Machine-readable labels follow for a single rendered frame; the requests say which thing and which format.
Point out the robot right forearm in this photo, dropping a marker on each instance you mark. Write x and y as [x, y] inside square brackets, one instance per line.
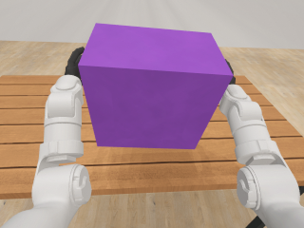
[249, 130]

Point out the table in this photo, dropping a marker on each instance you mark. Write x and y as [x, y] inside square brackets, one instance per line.
[212, 165]

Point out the carton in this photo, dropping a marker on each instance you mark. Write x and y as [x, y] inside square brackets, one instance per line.
[151, 87]

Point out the robot right upper arm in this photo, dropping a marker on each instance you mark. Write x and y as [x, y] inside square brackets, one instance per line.
[271, 192]

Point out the right robot hand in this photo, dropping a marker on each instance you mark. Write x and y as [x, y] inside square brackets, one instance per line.
[233, 81]

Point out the left robot hand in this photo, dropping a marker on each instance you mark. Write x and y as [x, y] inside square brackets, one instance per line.
[73, 62]

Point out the robot left upper arm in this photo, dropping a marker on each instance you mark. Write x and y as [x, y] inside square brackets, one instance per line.
[58, 193]

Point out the robot left forearm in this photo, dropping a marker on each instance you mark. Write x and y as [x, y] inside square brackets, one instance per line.
[62, 125]

